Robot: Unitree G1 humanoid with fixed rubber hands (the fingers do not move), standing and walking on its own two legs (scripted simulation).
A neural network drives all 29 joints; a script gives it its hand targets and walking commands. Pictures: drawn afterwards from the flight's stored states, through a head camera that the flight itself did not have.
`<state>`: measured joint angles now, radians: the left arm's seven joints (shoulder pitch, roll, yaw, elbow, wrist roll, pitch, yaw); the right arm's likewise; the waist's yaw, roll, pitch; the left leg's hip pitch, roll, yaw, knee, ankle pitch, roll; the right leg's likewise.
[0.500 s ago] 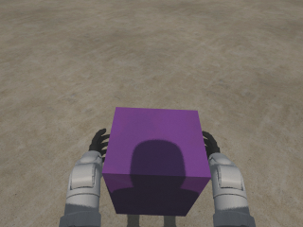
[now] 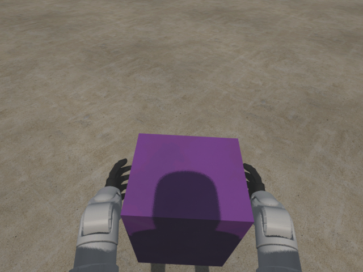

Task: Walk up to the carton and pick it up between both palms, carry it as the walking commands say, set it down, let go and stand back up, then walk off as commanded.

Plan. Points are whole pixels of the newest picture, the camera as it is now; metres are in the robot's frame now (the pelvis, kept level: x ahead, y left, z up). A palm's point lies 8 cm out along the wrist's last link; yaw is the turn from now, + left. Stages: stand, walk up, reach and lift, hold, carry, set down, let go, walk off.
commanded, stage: hold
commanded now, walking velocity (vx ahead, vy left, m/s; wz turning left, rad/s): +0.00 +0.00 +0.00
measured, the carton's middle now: (184, 205) +0.27 +0.00 -0.01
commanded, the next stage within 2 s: carry in 0.76 s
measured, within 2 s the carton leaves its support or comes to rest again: neither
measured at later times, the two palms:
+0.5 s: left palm (113, 195) +0.26 +0.16 +0.05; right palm (257, 200) +0.26 -0.16 +0.04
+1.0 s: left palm (132, 177) +0.30 +0.12 +0.07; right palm (273, 184) +0.29 -0.19 +0.06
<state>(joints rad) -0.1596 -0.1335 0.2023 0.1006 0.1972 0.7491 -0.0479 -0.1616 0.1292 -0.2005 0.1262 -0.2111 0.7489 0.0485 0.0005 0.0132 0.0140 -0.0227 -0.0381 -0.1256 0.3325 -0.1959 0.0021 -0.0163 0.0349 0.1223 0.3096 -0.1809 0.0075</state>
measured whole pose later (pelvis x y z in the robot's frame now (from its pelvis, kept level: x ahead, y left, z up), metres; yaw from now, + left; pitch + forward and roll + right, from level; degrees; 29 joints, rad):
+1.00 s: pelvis +0.02 -0.03 -0.01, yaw -3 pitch +0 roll -1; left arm -0.16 -0.12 0.20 0.05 0.13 0.87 0.00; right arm -0.19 0.11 -0.15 0.08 -0.17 0.89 -0.02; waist 0.01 0.03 -0.21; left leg -0.22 0.04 -0.08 0.56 -0.36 -0.03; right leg -0.25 0.04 -0.03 0.51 -0.27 -0.03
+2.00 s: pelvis +0.52 -0.17 -0.03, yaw +0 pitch +4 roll +0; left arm -0.10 -0.13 0.14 -0.37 0.07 1.20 0.09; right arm -0.12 0.13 -0.11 -0.31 -0.10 1.19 -0.06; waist 0.02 -0.04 -0.17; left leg -0.46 0.05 0.25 0.59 -0.19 0.08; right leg -0.16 -0.02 -0.17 0.63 -0.48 -0.03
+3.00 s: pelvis +1.11 -0.30 +0.00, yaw -2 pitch +5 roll -2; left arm -0.12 -0.13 0.12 -0.37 0.08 1.20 0.08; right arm -0.10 0.13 -0.13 -0.34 -0.09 1.18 -0.07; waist -0.04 -0.01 -0.11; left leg -0.17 0.07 0.23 0.37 -0.28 0.02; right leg -0.55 -0.09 -0.09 0.79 -0.27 0.00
